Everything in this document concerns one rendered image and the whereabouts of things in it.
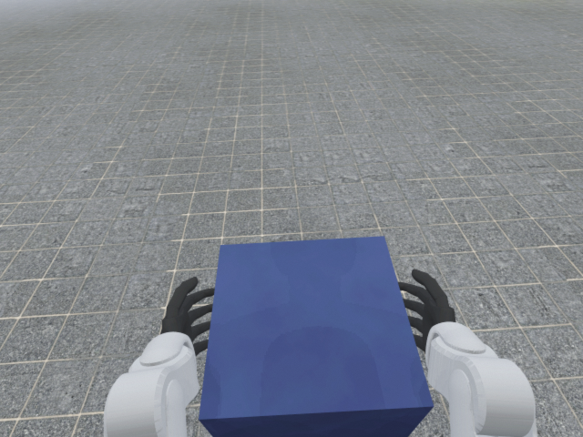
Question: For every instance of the left robot forearm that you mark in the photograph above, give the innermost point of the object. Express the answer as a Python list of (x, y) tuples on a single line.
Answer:
[(150, 400)]

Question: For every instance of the carton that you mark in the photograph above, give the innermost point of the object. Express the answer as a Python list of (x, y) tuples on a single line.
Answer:
[(310, 338)]

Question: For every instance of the robot left hand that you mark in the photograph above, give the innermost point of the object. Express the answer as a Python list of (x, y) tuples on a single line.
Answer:
[(179, 317)]

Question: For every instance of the robot right hand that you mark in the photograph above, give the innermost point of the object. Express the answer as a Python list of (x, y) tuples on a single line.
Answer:
[(434, 310)]

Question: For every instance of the right robot forearm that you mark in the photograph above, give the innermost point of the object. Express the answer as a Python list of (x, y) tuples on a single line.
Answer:
[(488, 396)]

